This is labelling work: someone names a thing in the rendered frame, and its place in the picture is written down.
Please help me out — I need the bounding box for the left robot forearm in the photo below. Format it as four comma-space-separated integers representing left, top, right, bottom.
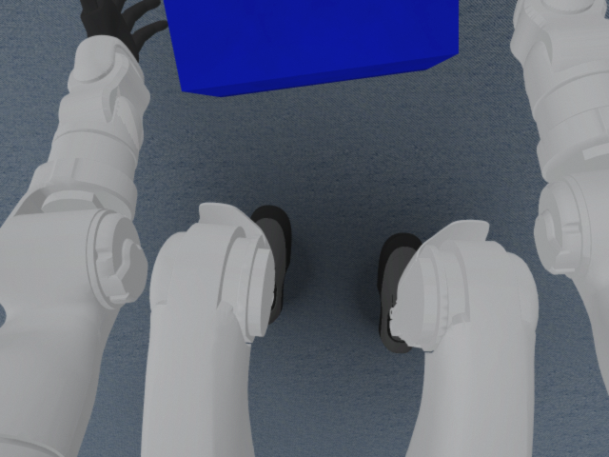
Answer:
0, 35, 150, 304

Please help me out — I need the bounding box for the robot right upper arm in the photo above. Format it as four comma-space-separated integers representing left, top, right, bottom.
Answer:
534, 169, 609, 395

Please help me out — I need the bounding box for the robot left shin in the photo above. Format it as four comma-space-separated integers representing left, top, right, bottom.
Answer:
149, 203, 275, 310

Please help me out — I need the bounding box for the left robot hand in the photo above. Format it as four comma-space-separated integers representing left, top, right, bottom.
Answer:
80, 0, 168, 64

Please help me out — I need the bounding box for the right robot forearm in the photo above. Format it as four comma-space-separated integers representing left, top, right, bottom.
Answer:
510, 0, 609, 183

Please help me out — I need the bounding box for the right robot thigh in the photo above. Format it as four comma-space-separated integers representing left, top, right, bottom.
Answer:
404, 240, 536, 457

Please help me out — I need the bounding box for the robot left upper arm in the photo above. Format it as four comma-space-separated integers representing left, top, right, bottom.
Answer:
0, 209, 147, 457

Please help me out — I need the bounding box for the carton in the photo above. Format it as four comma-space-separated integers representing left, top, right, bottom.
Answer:
164, 0, 459, 97

